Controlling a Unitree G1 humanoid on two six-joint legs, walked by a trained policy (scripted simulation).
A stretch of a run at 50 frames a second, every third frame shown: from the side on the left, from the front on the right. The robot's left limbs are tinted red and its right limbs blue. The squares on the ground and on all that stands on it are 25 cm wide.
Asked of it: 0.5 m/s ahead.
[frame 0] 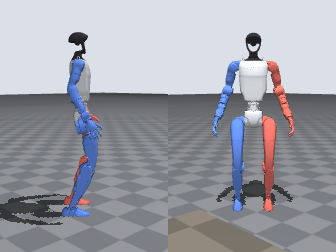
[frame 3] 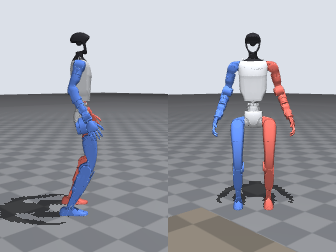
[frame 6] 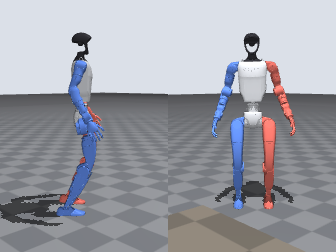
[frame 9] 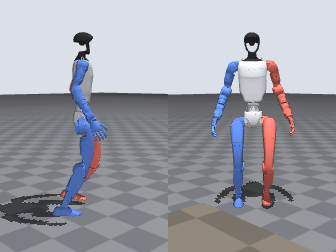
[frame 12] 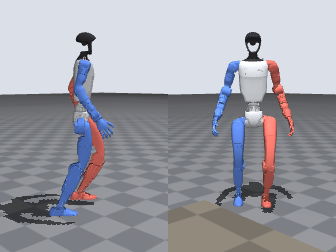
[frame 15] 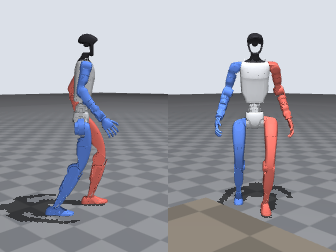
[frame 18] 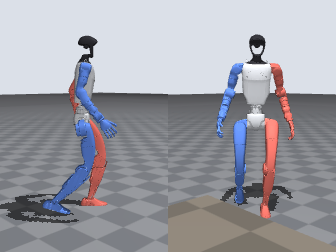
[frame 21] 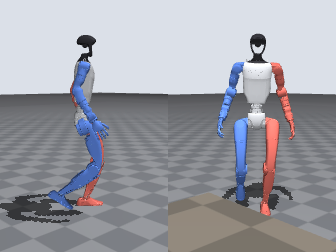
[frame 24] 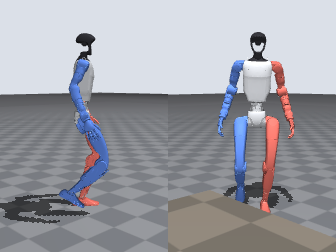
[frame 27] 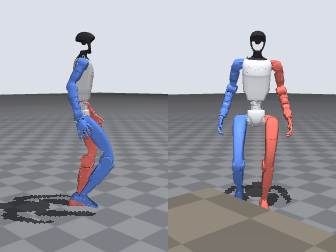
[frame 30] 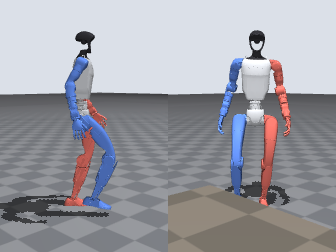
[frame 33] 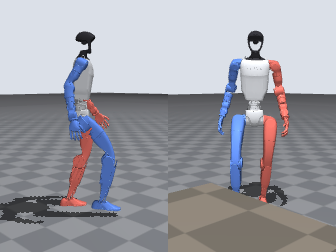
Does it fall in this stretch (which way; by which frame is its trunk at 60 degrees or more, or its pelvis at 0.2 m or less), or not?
no
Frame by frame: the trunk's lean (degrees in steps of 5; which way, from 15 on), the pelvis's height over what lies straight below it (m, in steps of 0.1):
0: 5, 0.8
3: 0, 0.8
6: 0, 0.8
9: 0, 0.8
12: 5, 0.8
15: 5, 0.8
18: 5, 0.7
21: 5, 0.8
24: 5, 0.8
27: 5, 0.8
30: 5, 0.8
33: 5, 0.8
